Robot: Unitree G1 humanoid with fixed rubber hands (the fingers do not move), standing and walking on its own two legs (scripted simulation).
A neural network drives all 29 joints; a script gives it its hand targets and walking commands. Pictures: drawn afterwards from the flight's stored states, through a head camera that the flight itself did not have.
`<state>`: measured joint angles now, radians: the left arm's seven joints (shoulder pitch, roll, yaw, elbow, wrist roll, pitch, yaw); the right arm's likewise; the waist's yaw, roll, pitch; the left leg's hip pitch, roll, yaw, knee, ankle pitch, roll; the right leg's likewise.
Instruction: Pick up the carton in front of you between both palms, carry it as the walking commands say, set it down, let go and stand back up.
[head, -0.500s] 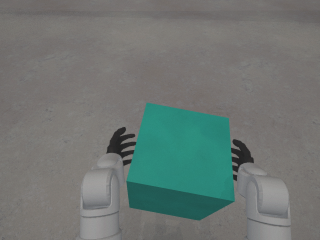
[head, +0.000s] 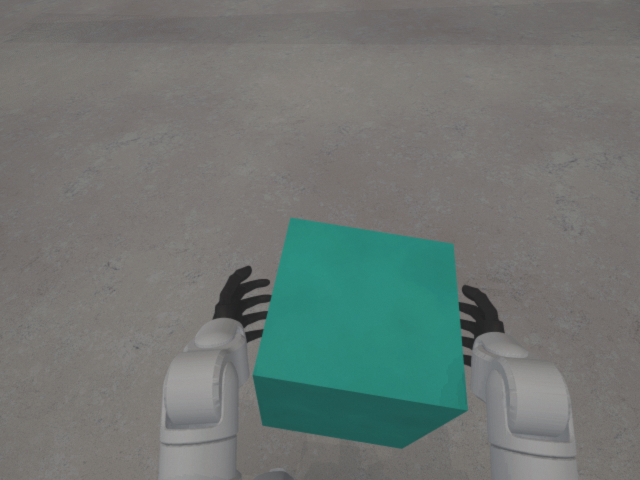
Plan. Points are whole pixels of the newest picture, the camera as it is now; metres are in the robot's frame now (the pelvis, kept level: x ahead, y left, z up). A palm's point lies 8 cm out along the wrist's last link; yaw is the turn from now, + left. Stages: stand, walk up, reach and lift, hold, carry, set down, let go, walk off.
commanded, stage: carry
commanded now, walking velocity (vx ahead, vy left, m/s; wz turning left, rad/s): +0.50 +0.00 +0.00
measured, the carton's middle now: (350, 341) +0.30 +0.01 -0.02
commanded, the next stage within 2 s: none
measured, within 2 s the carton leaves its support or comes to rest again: neither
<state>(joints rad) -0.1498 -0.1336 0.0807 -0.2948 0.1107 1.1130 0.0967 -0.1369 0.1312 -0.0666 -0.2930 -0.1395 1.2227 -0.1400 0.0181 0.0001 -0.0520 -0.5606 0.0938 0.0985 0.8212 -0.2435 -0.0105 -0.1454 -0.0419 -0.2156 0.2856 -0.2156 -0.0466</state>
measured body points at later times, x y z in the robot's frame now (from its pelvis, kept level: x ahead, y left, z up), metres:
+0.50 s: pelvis +0.33 +0.03 +0.00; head +0.35 +0.05 +0.45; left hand +0.64 +0.17 +0.08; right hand +0.61 -0.13 +0.07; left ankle +0.27 +0.12 -0.75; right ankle +0.42 -0.11 -0.71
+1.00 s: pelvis +0.53 +0.01 -0.01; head +0.52 +0.01 +0.44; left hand +0.83 +0.15 +0.08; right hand +0.81 -0.15 +0.07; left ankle +0.44 +0.12 -0.75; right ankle +0.53 -0.08 -0.75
